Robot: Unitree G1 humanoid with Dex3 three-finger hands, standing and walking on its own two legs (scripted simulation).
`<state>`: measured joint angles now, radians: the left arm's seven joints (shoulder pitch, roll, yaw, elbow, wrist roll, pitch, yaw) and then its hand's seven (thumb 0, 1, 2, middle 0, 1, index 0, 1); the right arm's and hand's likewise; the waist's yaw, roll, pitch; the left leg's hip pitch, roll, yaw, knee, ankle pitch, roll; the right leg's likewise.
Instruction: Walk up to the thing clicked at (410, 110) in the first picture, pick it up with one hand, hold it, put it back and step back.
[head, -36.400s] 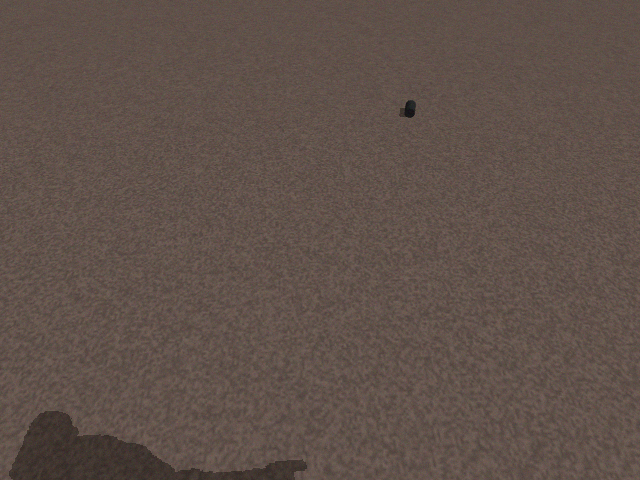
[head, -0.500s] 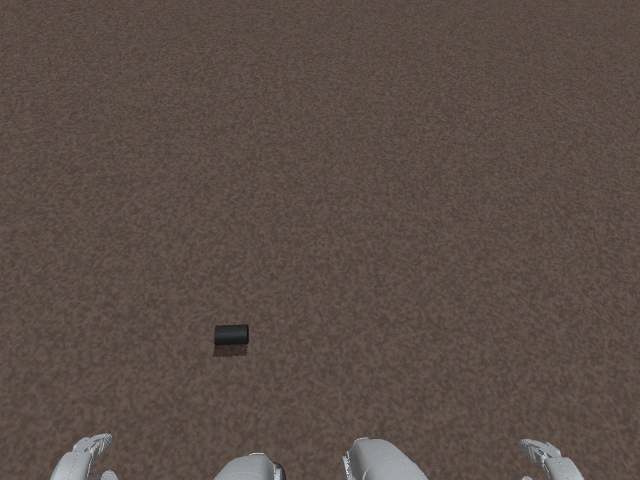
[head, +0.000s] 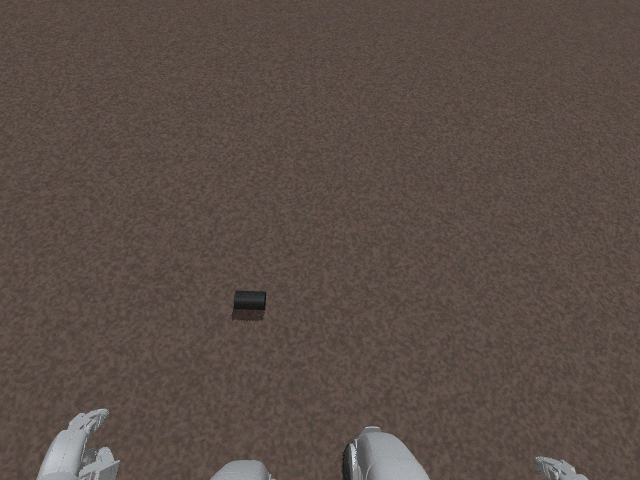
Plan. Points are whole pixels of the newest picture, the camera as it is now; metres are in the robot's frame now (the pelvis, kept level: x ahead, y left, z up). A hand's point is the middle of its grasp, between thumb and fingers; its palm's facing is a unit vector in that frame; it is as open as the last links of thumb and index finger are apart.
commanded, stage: step back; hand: left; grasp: from above
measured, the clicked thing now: (250, 300) +0.64 +0.19 -0.72
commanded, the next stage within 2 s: none
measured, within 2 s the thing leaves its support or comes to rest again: neither
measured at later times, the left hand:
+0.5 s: hand out of the picture -0.10 +0.23 -0.13, palm faces -0.06 -0.91 -0.41, open 7.4 cm
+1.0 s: hand out of the picture -0.23 +0.22 -0.14, palm faces +0.03 -0.94 -0.33, open 7.4 cm
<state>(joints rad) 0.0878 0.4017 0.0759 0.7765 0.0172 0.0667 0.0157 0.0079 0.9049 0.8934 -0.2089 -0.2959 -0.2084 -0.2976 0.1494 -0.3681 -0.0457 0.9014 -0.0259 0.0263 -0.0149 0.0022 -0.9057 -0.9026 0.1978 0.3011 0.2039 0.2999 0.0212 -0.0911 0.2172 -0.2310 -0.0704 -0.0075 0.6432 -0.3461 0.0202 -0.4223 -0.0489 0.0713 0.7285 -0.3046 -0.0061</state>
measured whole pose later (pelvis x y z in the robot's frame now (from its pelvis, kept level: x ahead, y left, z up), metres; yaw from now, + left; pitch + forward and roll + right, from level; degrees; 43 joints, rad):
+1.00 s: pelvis -0.34 -0.04 +0.01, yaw +1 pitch -2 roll -1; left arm 0.15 0.39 0.08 0.80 0.01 0.09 0.00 0.01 0.91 0.89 -0.21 -0.30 -0.21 -0.30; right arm 0.17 -0.36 -0.03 0.87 -0.04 0.03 -0.02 0.00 -0.90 -0.90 0.20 0.30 0.21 0.30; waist 0.00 -0.05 0.14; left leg -0.32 0.02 -0.02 0.58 -0.23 0.01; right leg -0.46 0.09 0.15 1.21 -0.48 0.00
